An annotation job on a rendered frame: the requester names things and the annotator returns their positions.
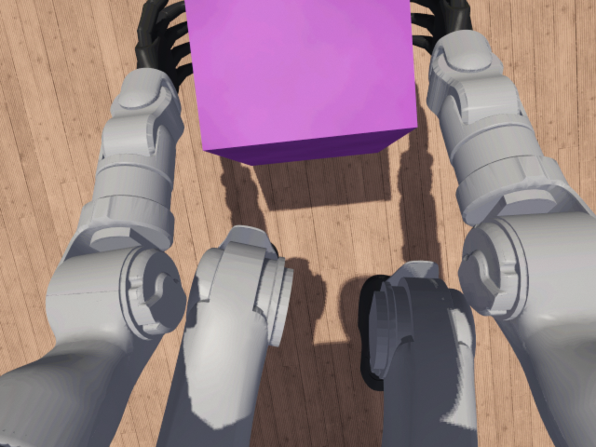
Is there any left robot hand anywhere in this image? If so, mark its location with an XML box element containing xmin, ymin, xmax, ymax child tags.
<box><xmin>135</xmin><ymin>0</ymin><xmax>194</xmax><ymax>93</ymax></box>

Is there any robot shin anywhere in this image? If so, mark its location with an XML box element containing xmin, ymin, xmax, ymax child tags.
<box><xmin>186</xmin><ymin>225</ymin><xmax>278</xmax><ymax>318</ymax></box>
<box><xmin>370</xmin><ymin>261</ymin><xmax>476</xmax><ymax>379</ymax></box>

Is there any right robot shin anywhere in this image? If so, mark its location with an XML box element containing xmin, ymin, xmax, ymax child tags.
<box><xmin>370</xmin><ymin>261</ymin><xmax>476</xmax><ymax>379</ymax></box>

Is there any robot right forearm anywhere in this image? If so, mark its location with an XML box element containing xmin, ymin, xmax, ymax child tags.
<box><xmin>427</xmin><ymin>30</ymin><xmax>596</xmax><ymax>227</ymax></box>

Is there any robot right upper arm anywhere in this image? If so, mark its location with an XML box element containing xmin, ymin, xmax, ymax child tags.
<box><xmin>458</xmin><ymin>211</ymin><xmax>596</xmax><ymax>447</ymax></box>

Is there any robot left upper arm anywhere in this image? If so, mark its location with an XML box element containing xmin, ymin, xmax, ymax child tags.
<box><xmin>0</xmin><ymin>245</ymin><xmax>187</xmax><ymax>447</ymax></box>

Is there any left robot shin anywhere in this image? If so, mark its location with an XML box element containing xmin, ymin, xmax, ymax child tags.
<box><xmin>186</xmin><ymin>225</ymin><xmax>278</xmax><ymax>318</ymax></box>

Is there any carton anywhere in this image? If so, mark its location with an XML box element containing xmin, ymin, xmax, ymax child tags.
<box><xmin>184</xmin><ymin>0</ymin><xmax>417</xmax><ymax>166</ymax></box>

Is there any right robot hand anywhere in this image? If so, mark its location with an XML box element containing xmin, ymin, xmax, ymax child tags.
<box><xmin>410</xmin><ymin>0</ymin><xmax>473</xmax><ymax>55</ymax></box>

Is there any robot left forearm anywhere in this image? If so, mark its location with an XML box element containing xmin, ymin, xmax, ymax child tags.
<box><xmin>46</xmin><ymin>68</ymin><xmax>184</xmax><ymax>328</ymax></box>

